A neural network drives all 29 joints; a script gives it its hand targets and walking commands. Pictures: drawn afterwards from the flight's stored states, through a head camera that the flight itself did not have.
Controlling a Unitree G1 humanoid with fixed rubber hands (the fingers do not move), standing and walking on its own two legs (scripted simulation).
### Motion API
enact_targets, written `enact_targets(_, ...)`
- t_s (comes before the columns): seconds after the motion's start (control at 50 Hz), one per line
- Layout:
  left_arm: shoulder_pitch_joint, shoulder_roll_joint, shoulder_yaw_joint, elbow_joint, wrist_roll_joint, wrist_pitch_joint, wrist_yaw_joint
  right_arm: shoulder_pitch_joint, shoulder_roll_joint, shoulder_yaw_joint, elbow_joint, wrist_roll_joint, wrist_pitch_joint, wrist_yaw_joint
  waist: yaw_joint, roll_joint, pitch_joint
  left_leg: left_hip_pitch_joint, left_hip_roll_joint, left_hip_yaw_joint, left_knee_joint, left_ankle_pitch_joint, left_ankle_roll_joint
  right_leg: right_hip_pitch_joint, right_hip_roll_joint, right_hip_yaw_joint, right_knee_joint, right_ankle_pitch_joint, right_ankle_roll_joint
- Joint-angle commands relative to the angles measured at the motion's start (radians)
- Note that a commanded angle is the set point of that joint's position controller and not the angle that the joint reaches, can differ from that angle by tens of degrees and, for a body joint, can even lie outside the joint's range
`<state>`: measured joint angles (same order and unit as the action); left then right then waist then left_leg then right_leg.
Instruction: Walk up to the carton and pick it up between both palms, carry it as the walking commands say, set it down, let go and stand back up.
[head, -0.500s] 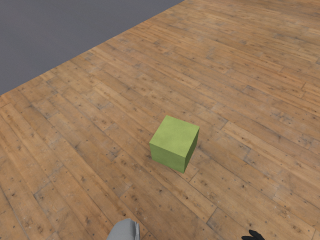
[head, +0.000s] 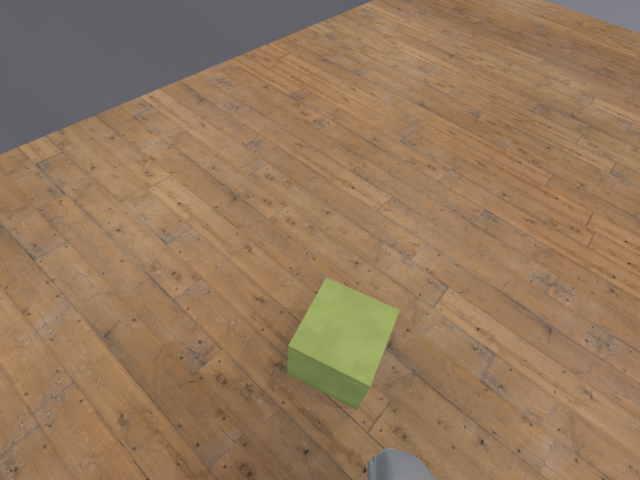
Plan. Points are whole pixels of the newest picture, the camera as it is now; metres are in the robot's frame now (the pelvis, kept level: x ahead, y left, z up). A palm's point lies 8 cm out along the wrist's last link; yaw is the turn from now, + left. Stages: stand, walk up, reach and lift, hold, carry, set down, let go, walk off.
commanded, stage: walk up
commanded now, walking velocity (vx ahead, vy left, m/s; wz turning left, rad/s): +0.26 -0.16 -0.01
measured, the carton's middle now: (341, 343) +0.57 -0.11 -0.66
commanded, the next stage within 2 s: none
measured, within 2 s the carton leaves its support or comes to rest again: neither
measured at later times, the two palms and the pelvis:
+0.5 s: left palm out of the picture +0.12 +0.19 -0.10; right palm (552, 456) +0.18 -0.34 -0.14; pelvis +0.12 -0.09 +0.01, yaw +0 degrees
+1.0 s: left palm out of the picture +0.14 +0.20 -0.14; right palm (537, 439) +0.20 -0.31 -0.12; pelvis +0.13 -0.06 +0.00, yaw +1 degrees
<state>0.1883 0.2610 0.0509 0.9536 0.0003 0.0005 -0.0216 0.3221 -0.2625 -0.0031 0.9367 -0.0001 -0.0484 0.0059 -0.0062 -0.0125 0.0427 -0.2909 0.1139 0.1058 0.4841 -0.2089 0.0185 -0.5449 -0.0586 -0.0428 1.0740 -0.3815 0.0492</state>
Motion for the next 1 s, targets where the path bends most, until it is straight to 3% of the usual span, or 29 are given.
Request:
enact_targets(0.0, 0.025, 0.020, 0.021, -0.063, 0.037, 0.040, -0.033, 0.018, -0.164, -0.074, -0.050, -0.038, -0.004, -0.021, -0.019, 0.192, 0.020, 0.006, 0.206, -0.179, -0.333, -0.092, 0.066, -0.007, -0.060, -0.007, -0.155, 0.195, 0.022)
enact_targets(0.04, -0.017, 0.017, 0.013, -0.073, 0.035, 0.033, -0.038, 0.020, -0.173, -0.077, -0.057, -0.038, 0.001, -0.021, -0.033, 0.182, 0.017, 0.047, 0.214, -0.183, -0.331, -0.135, 0.072, 0.004, -0.056, -0.010, -0.280, 0.198, 0.022)
enact_targets(0.1, -0.047, 0.011, -0.002, -0.077, 0.030, 0.012, -0.037, 0.032, -0.187, -0.084, -0.051, -0.037, 0.004, -0.022, -0.053, 0.187, -0.037, 0.122, 0.219, -0.169, -0.272, -0.064, 0.081, 0.074, -0.039, -0.019, -0.456, 0.154, 0.012)
enact_targets(0.14, -0.014, 0.016, -0.007, -0.061, 0.032, -0.003, -0.031, 0.021, -0.205, -0.090, -0.052, -0.032, 0.012, -0.020, -0.039, 0.184, -0.078, 0.136, 0.203, -0.144, -0.195, -0.007, 0.073, 0.164, -0.017, -0.042, -0.584, 0.160, 0.006)
enact_targets(0.16, 0.034, 0.020, -0.006, -0.038, 0.033, -0.016, -0.025, 0.013, -0.204, -0.092, -0.050, -0.029, 0.015, -0.017, -0.019, 0.173, -0.106, 0.129, 0.168, -0.113, -0.130, -0.016, 0.054, 0.249, 0.002, -0.063, -0.676, 0.185, 0.000)
enact_targets(0.18, 0.125, 0.041, -0.001, 0.004, 0.038, -0.043, -0.011, 0.027, -0.131, -0.075, -0.027, -0.027, 0.020, -0.008, 0.021, 0.124, -0.177, 0.082, 0.064, -0.045, 0.012, -0.109, 0.023, 0.428, -0.024, -0.032, -0.719, 0.185, -0.014)
enact_targets(0.2, 0.217, 0.143, 0.025, 0.030, 0.052, -0.062, 0.001, 0.048, -0.059, -0.058, -0.030, -0.029, 0.019, -0.004, 0.058, -0.118, -0.209, -0.090, -0.028, -0.002, 0.256, -0.247, -0.020, 0.580, -0.225, 0.229, -0.776, 0.208, -0.055)
enact_targets(0.22, 0.280, 0.228, 0.040, 0.039, 0.050, -0.064, 0.013, 0.018, -0.027, -0.044, -0.061, -0.031, 0.024, -0.005, 0.077, -0.321, -0.178, -0.280, -0.098, -0.016, 0.425, -0.413, -0.044, 0.643, -0.376, 0.477, -0.824, 0.309, -0.127)
enact_targets(0.24, 0.285, 0.204, 0.031, 0.045, 0.046, -0.056, 0.018, -0.040, -0.057, -0.051, -0.067, -0.035, 0.036, -0.005, 0.084, -0.227, -0.107, -0.300, -0.059, -0.084, 0.487, -0.400, -0.033, 0.584, -0.376, 0.452, -0.837, 0.302, -0.165)
enact_targets(0.26, 0.234, 0.163, 0.022, 0.040, 0.045, -0.051, 0.017, -0.098, -0.073, -0.056, -0.087, -0.042, 0.045, 0.001, 0.076, -0.164, -0.045, -0.282, -0.027, -0.126, 0.486, -0.312, -0.034, 0.470, -0.331, 0.408, -0.886, 0.157, -0.169)
enact_targets(0.28, 0.152, 0.145, 0.020, 0.010, 0.043, -0.052, 0.017, -0.093, -0.082, -0.056, -0.075, -0.036, 0.050, 0.010, 0.041, -0.159, 0.028, -0.253, -0.017, -0.132, 0.480, -0.241, -0.044, 0.367, -0.282, 0.359, -0.925, 0.056, -0.153)
enact_targets(0.3, 0.101, 0.123, 0.014, -0.012, 0.041, -0.055, 0.020, -0.088, -0.077, -0.055, -0.058, -0.029, 0.053, 0.019, 0.030, -0.173, 0.063, -0.237, -0.018, -0.113, 0.481, -0.190, -0.047, 0.337, -0.249, 0.310, -0.947, 0.058, -0.144)
enact_targets(0.34, 0.172, 0.122, 0.021, -0.008, 0.043, -0.060, 0.033, -0.045, -0.076, -0.062, -0.018, -0.036, 0.074, 0.024, 0.040, -0.090, 0.045, -0.251, -0.032, -0.114, 0.548, -0.137, -0.063, 0.416, -0.289, 0.325, -0.892, 0.322, -0.122)
enact_targets(0.36, 0.209, 0.123, 0.019, -0.003, 0.037, -0.064, 0.039, -0.042, -0.073, -0.062, -0.017, -0.036, 0.079, 0.022, 0.045, -0.085, 0.023, -0.255, -0.033, -0.116, 0.556, -0.125, -0.067, 0.449, -0.292, 0.307, -0.859, 0.474, -0.129)
enact_targets(0.42, 0.238, 0.087, 0.001, -0.007, 0.029, -0.075, 0.047, -0.067, -0.044, -0.055, -0.021, -0.028, 0.088, 0.013, 0.036, -0.132, -0.004, -0.230, -0.046, -0.105, 0.530, -0.091, -0.065, 0.485, -0.255, 0.194, -0.780, 0.879, -0.160)
enact_targets(0.44, 0.189, 0.086, -0.001, -0.025, 0.019, -0.068, 0.049, -0.078, -0.043, -0.051, -0.024, -0.011, 0.102, 0.006, 0.007, -0.162, 0.010, -0.180, -0.072, -0.102, 0.471, -0.115, -0.063, 0.477, -0.220, 0.132, -0.732, 1.179, -0.160)
enact_targets(0.46, 0.153, 0.051, -0.018, -0.010, 0.014, -0.059, 0.044, -0.081, 0.000, -0.025, -0.026, 0.007, 0.089, 0.003, -0.025, -0.237, -0.037, -0.076, -0.088, -0.092, 0.331, -0.122, -0.053, 0.458, -0.128, 0.031, -0.747, 1.128, -0.152)
enact_targets(0.48, 0.148, 0.053, -0.014, -0.021, 0.018, -0.051, 0.043, -0.109, -0.002, -0.021, -0.024, 0.009, 0.087, 0.001, -0.013, -0.235, -0.040, -0.062, -0.107, -0.066, 0.262, -0.119, -0.048, 0.474, -0.109, 0.019, -0.749, 1.065, -0.151)
enact_targets(0.54, 0.148, 0.072, -0.003, -0.036, 0.018, -0.030, 0.046, -0.117, -0.002, -0.017, -0.023, 0.001, 0.088, -0.012, 0.005, -0.182, -0.081, -0.016, -0.124, -0.026, 0.077, -0.054, -0.038, 0.542, -0.122, 0.036, -0.708, 0.946, -0.149)
enact_targets(0.58, 0.138, 0.079, 0.003, -0.029, 0.008, -0.019, 0.048, -0.067, -0.012, -0.014, -0.006, -0.005, 0.069, -0.025, -0.009, -0.124, -0.124, 0.103, -0.102, -0.036, -0.164, 0.165, -0.034, 0.537, -0.110, 0.044, -0.652, 0.812, -0.113)
enact_targets(0.6, 0.157, 0.060, 0.002, -0.023, 0.005, -0.016, 0.049, -0.045, -0.037, -0.022, 0.012, -0.008, 0.058, -0.032, -0.003, -0.072, -0.139, 0.187, -0.044, -0.080, -0.192, 0.266, -0.029, 0.485, -0.086, 0.055, -0.644, 0.627, -0.092)
enact_targets(0.62, 0.175, 0.032, 0.002, -0.022, 0.003, -0.014, 0.047, -0.020, -0.074, -0.034, 0.025, -0.011, 0.050, -0.034, 0.005, 0.029, -0.162, 0.271, 0.050, -0.156, -0.157, 0.469, -0.015, 0.404, -0.047, 0.038, -0.629, 0.388, -0.075)
enact_targets(0.64, 0.193, 0.008, 0.000, -0.022, 0.003, -0.006, 0.045, -0.022, -0.104, -0.042, 0.026, -0.011, 0.047, -0.031, 0.017, 0.128, -0.165, 0.299, 0.117, -0.224, -0.150, 0.498, 0.009, 0.338, 0.008, 0.004, -0.631, 0.140, -0.062)
enact_targets(0.66, 0.185, 0.003, -0.003, -0.024, 0.003, 0.006, 0.044, -0.026, -0.121, -0.047, 0.018, -0.010, 0.050, -0.026, 0.015, 0.188, -0.137, 0.253, 0.156, -0.288, -0.190, 0.350, 0.038, 0.305, 0.028, 0.016, -0.597, 0.018, -0.059)
enact_targets(0.68, 0.163, -0.001, -0.008, -0.022, 0.005, 0.019, 0.044, -0.016, -0.120, -0.046, 0.022, -0.009, 0.053, -0.026, 0.007, 0.199, -0.074, 0.182, 0.167, -0.299, -0.242, 0.150, 0.053, 0.283, 0.034, 0.035, -0.565, -0.024, -0.061)
enact_targets(0.72, 0.171, 0.002, -0.022, 0.001, 0.011, 0.025, 0.038, -0.110, -0.065, -0.032, 0.008, -0.017, 0.052, -0.026, 0.022, 0.211, -0.012, 0.150, 0.115, -0.237, -0.293, -0.018, 0.046, 0.289, 0.030, 0.024, -0.611, 0.063, -0.054)
enact_targets(0.82, 0.176, 0.019, -0.020, 0.032, 0.025, 0.016, 0.036, -0.096, -0.087, -0.044, 0.022, -0.017, 0.053, -0.027, 0.013, 0.154, -0.024, 0.098, 0.095, -0.248, -0.329, -0.209, 0.031, 0.333, 0.037, 0.003, -0.666, 0.119, -0.045)
enact_targets(0.88, 0.182, 0.016, -0.025, 0.038, 0.029, 0.009, 0.036, -0.112, -0.089, -0.048, 0.019, -0.018, 0.057, -0.023, 0.011, 0.121, -0.014, 0.085, 0.073, -0.226, -0.303, -0.211, 0.026, 0.337, 0.022, 0.019, -0.703, 0.141, -0.051)
enact_targets(0.98, 0.170, 0.014, -0.031, 0.030, 0.031, -0.008, 0.037, -0.106, -0.067, -0.043, 0.028, -0.016, 0.057, -0.015, 0.001, 0.057, -0.001, 0.089, 0.023, -0.179, -0.218, -0.111, 0.019, 0.320, -0.018, 0.081, -0.773, 0.145, -0.067)
